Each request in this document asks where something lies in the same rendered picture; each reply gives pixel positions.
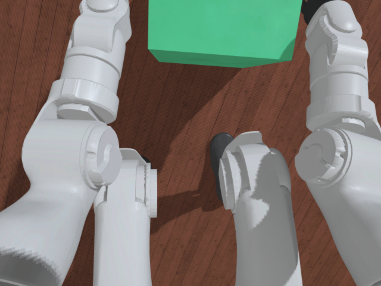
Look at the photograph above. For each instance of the robot right thigh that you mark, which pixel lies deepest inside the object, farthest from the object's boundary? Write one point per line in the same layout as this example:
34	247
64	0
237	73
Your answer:
267	248

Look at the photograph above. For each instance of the right robot forearm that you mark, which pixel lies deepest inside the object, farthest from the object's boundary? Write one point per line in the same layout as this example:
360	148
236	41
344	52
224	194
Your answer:
338	72

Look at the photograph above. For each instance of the right robot upper arm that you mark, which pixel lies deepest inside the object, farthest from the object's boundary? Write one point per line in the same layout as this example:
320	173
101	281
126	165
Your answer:
342	170

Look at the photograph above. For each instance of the robot right hand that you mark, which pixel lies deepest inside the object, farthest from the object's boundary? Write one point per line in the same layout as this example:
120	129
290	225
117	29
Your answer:
309	8

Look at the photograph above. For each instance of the carton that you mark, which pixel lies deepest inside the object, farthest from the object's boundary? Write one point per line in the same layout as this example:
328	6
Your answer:
226	33

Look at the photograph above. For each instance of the left robot forearm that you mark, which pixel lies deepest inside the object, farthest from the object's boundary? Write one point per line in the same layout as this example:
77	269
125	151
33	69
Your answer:
87	89

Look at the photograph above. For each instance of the left robot upper arm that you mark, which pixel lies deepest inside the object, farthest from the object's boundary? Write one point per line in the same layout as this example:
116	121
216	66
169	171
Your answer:
67	162

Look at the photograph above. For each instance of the robot left shin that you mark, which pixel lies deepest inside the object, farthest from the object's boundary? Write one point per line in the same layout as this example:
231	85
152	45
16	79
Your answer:
127	154

